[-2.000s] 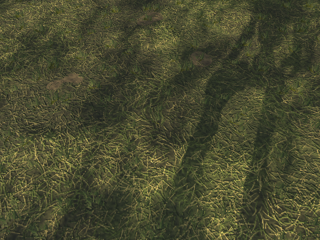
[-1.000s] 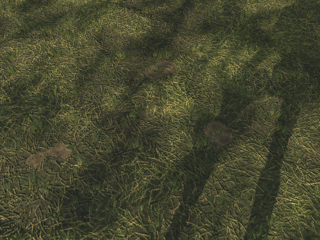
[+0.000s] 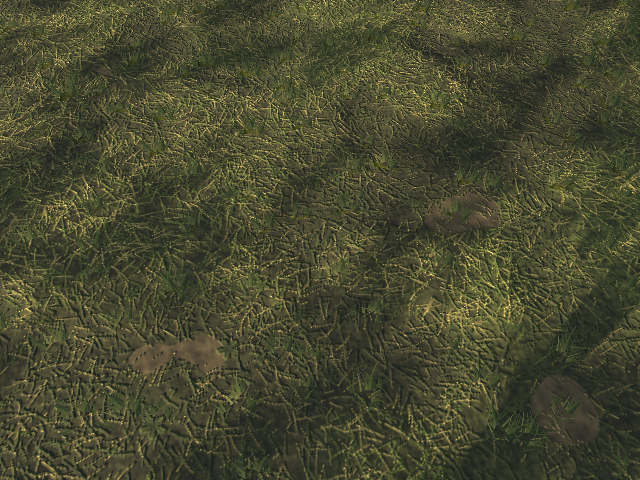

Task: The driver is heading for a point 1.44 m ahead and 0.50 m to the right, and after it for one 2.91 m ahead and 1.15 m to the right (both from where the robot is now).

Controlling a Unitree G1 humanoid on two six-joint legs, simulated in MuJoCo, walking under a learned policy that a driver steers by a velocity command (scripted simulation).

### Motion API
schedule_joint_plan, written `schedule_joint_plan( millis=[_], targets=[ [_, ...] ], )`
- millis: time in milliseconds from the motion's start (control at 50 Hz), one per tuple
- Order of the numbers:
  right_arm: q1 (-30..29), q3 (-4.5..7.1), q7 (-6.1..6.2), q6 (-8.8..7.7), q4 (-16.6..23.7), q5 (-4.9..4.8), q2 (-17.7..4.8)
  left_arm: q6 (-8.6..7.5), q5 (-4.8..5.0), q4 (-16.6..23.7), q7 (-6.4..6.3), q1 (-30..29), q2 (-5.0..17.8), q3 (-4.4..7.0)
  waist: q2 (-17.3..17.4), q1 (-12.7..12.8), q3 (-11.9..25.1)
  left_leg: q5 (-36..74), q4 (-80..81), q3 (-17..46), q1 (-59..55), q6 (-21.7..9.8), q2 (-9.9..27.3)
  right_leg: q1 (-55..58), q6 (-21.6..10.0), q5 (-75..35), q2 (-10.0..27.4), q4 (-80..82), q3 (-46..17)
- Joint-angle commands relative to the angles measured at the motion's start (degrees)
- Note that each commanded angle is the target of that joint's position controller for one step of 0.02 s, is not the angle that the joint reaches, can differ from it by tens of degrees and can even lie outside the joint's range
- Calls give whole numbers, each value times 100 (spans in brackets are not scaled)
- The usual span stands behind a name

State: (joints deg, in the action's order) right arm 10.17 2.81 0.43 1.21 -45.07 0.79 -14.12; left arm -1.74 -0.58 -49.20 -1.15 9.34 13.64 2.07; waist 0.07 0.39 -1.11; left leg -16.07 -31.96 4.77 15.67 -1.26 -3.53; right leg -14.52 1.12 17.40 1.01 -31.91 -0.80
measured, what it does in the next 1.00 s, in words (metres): stands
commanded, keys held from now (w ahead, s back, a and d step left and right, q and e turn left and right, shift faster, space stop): no key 1.00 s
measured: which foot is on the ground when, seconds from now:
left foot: down 0.00-1.00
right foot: down 0.00-1.00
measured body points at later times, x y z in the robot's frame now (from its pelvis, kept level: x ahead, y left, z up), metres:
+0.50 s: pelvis +0.01 -0.01 +0.00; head +0.01 -0.01 +0.45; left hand +0.09 +0.26 -0.13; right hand +0.11 -0.26 -0.13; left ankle +0.01 +0.11 -0.73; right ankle -0.01 -0.13 -0.73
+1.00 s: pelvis +0.00 -0.01 +0.00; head +0.01 -0.01 +0.45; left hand +0.04 +0.24 -0.15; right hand +0.05 -0.27 -0.14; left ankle +0.01 +0.11 -0.73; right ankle -0.01 -0.13 -0.73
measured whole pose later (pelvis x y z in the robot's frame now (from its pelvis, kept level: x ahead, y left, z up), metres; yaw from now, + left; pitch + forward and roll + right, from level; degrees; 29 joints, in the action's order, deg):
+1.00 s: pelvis +0.00 -0.01 +0.00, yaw +0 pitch -2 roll +0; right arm 10.6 1.7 2.0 0.4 -61.5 0.1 -12.3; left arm -1.0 -0.3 -61.2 -2.0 13.4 12.3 0.9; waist 0.0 0.3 -2.4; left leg -14.9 -28.7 4.9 12.1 0.1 -1.9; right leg -11.1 -0.1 15.9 -0.2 -28.6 -0.5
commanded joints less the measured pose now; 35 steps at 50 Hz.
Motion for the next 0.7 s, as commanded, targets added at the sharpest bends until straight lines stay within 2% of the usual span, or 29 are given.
schedule_joint_plan(
  millis=[20,200,700],
  targets=[
    [-118,130,26,-110,293,-13,-537,-22,9,246,-26,16,718,160,101,64,417,1418,424,426,-168,-218,458,280,-208,-1273,293,349,-248],
    [-65,133,87,-125,-1,-34,-566,18,16,-28,-1,-62,684,138,52,34,283,1473,474,425,-330,-180,487,307,-166,-1189,214,475,-209],
    [-53,55,153,-134,-1087,-65,-494,44,23,-862,-86,287,592,51,24,19,-19,993,753,210,-388,-79,384,249,-165,-714,78,804,-121]
  ],
)
Keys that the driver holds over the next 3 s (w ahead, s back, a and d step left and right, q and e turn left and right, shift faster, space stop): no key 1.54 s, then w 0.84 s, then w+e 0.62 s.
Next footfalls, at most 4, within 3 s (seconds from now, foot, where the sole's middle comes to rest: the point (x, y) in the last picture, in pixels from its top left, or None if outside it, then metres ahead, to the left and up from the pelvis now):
2.26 right None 0.45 -0.12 -0.77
2.80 left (297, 372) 0.75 0.09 -0.77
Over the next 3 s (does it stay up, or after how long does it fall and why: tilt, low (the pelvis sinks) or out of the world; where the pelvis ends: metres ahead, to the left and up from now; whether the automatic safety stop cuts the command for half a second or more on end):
stays up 0.67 0.00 0.01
